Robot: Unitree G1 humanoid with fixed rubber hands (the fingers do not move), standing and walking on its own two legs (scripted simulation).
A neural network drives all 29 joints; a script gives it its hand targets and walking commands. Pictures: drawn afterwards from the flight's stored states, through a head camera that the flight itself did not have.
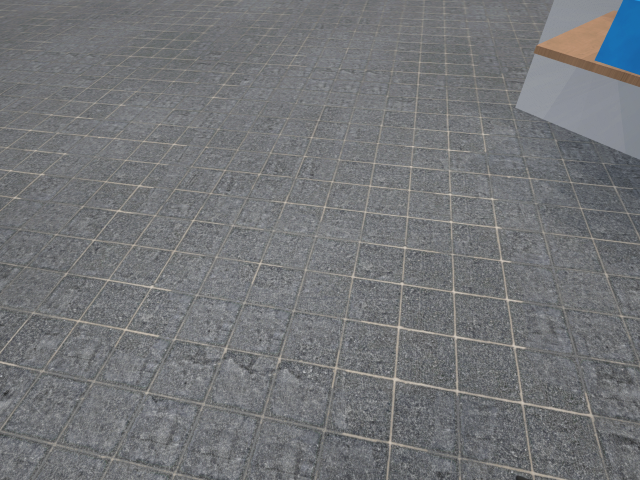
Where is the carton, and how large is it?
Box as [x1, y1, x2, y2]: [595, 0, 639, 74]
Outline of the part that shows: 623,0 595,60 639,74 639,0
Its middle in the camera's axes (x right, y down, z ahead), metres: +1.21 -0.78 +1.40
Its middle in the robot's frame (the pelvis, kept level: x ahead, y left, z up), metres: +1.60 -1.15 -0.05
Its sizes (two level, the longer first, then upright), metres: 0.269 0.180 0.210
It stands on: a table, 0.62 m high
